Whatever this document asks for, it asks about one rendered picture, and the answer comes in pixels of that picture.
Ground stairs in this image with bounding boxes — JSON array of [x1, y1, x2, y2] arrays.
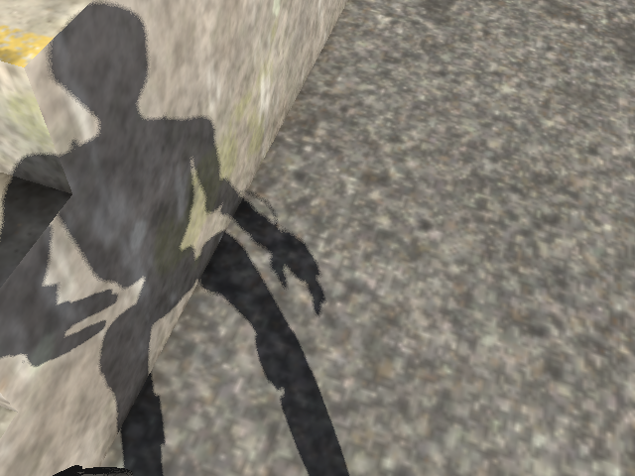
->
[[0, 0, 348, 476]]

